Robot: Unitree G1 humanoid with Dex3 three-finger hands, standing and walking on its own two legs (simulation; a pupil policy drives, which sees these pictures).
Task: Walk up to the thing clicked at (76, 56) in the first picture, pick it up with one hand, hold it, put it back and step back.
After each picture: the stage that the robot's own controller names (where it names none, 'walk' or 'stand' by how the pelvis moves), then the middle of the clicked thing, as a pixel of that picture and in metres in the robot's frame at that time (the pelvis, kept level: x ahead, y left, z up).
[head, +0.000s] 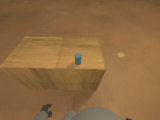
stand; (78, 59) +0.57 +0.15 -0.11
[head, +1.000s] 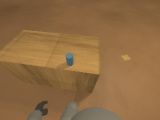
rise first; (69, 59) +0.50 +0.22 -0.08
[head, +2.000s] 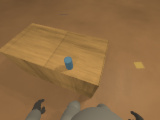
rise first; (68, 63) +0.43 +0.21 -0.08
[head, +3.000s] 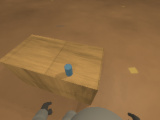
stand; (68, 70) +0.43 +0.21 -0.11
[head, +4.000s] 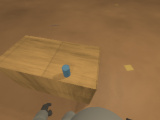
stand; (66, 71) +0.41 +0.22 -0.11
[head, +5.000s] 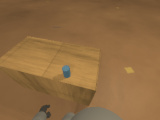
stand; (66, 71) +0.42 +0.22 -0.11
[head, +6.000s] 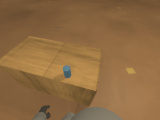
stand; (67, 72) +0.42 +0.21 -0.11
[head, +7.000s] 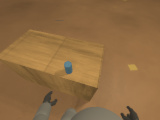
rise first; (68, 67) +0.43 +0.20 -0.11
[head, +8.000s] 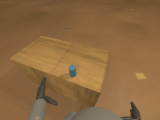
rise first; (72, 71) +0.43 +0.19 -0.11
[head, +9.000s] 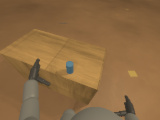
go down; (69, 67) +0.45 +0.18 -0.09
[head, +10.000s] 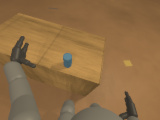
go down; (67, 60) +0.44 +0.17 -0.04
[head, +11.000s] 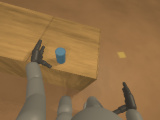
close in; (60, 56) +0.45 +0.18 -0.01
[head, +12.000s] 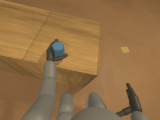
close; (59, 51) +0.46 +0.18 +0.02
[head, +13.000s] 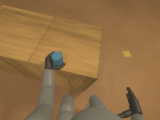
lift; (58, 60) +0.40 +0.20 +0.00
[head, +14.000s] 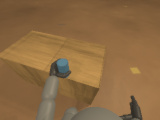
lift; (63, 68) +0.32 +0.18 +0.09
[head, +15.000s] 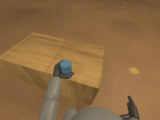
hold; (66, 69) +0.32 +0.17 +0.08
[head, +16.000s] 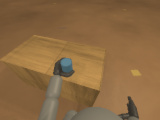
hold; (67, 67) +0.32 +0.16 +0.11
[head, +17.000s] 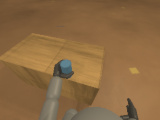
crouch; (66, 69) +0.32 +0.16 +0.09
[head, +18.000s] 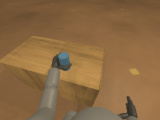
crouch; (64, 61) +0.37 +0.18 +0.11
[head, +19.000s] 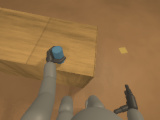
lower; (58, 55) +0.45 +0.18 -0.01
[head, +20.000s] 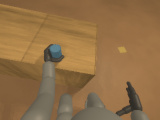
lower; (56, 53) +0.46 +0.18 +0.01
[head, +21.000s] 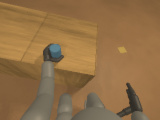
lower; (56, 53) +0.46 +0.19 +0.01
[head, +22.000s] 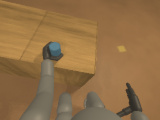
lower; (55, 51) +0.47 +0.19 +0.01
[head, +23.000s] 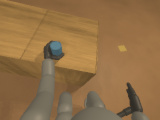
rest; (57, 50) +0.47 +0.18 +0.02
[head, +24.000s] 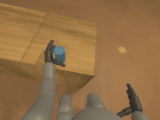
withdraw; (60, 55) +0.45 +0.16 +0.01
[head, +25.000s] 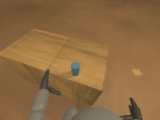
sink last; (75, 69) +0.41 +0.14 -0.05
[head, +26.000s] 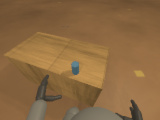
stand; (75, 68) +0.44 +0.15 -0.05
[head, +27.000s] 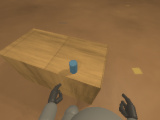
stand; (73, 67) +0.43 +0.16 -0.04
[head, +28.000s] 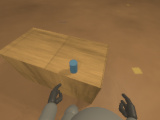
stand; (73, 66) +0.43 +0.16 -0.04
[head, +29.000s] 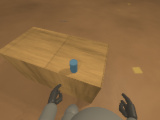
stand; (73, 66) +0.43 +0.15 -0.05
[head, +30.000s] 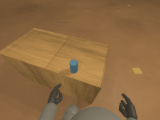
stand; (73, 66) +0.43 +0.15 -0.05
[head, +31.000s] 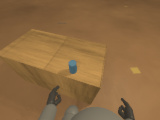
stand; (72, 67) +0.43 +0.15 -0.05
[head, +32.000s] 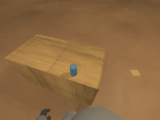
stand; (73, 70) +0.44 +0.17 -0.11
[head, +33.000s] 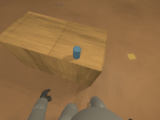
walk; (76, 53) +0.53 +0.12 -0.09
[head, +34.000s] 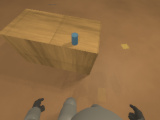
walk; (74, 39) +0.70 +0.20 -0.09
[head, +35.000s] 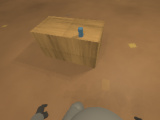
stand; (80, 32) +0.99 +0.22 -0.09
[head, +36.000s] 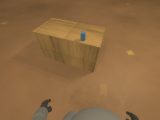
stand; (83, 36) +0.99 +0.16 -0.11
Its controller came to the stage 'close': yes
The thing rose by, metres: 0.21
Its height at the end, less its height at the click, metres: +0.00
